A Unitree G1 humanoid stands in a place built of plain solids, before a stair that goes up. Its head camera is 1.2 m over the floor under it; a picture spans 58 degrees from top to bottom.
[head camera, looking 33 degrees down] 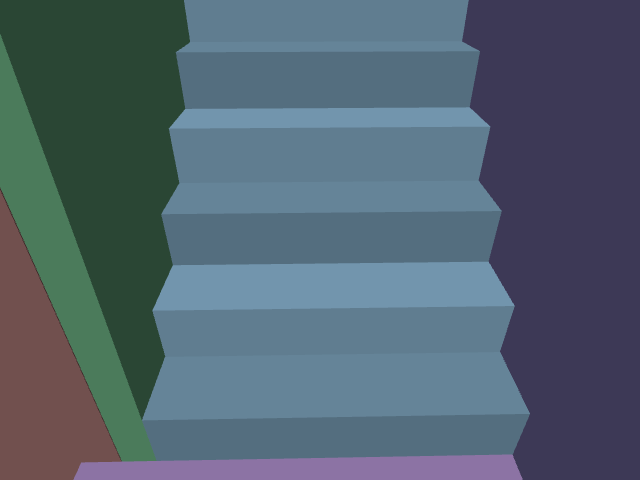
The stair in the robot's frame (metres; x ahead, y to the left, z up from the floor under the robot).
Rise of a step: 0.19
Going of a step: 0.21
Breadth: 1.02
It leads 1 degrees to the left of straight ahead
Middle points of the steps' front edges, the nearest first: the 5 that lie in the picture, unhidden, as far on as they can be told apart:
0.70 -0.05 0.19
0.91 -0.04 0.38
1.13 -0.04 0.57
1.34 -0.03 0.75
1.56 -0.03 0.94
